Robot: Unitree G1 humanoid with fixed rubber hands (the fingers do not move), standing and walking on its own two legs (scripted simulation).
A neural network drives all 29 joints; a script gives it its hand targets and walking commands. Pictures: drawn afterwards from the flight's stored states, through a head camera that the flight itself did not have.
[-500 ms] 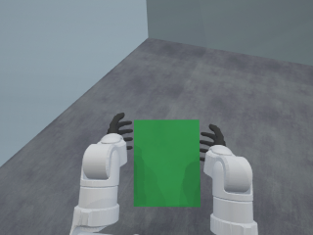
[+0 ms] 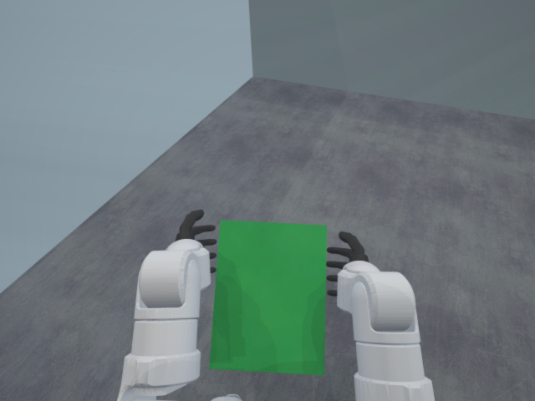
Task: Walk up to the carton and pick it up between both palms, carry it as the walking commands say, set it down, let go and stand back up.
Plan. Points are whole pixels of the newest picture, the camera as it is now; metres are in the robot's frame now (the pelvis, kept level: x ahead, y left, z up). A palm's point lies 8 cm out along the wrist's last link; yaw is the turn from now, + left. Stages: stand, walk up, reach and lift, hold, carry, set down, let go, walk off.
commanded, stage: carry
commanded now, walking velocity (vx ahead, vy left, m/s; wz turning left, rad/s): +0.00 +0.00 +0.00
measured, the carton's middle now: (269, 288) +0.33 +0.02 -0.02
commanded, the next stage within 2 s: none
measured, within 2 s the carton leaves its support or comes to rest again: neither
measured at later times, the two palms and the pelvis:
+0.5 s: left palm (157, 302) +0.23 +0.15 +0.11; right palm (352, 327) +0.21 -0.09 +0.10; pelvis -0.09 +0.04 +0.00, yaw +0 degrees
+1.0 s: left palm (130, 327) +0.19 +0.17 +0.12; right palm (338, 351) +0.18 -0.07 +0.11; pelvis -0.11 +0.05 +0.00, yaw -1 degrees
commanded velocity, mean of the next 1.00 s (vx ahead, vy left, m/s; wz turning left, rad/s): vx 0.00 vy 0.00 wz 0.00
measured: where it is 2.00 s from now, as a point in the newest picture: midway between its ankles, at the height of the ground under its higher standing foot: outside the picture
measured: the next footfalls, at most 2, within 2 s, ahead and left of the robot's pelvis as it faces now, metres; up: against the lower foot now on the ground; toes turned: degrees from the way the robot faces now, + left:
left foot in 0.12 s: +0.00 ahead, +0.13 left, +0.00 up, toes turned +1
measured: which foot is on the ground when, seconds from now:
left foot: up 0.00-0.10, down 0.12-1.00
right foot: down 0.00-1.00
